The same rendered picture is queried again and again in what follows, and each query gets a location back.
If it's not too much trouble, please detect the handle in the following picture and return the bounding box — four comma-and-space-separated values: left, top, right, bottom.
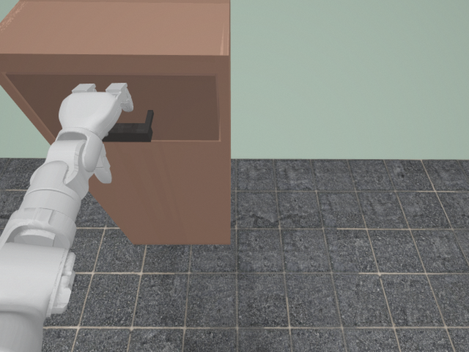
102, 110, 154, 142

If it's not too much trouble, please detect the robot left forearm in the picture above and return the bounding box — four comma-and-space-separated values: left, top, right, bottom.
0, 127, 103, 250

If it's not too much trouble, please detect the cabinet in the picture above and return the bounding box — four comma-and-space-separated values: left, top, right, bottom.
0, 0, 231, 245

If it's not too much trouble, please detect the drawer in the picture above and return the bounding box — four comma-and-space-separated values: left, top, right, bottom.
5, 72, 220, 140

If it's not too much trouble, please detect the left robot upper arm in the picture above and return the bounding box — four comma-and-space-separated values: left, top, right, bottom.
0, 242, 76, 352

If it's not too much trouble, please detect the robot left hand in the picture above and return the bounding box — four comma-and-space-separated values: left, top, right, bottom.
59, 83, 133, 183

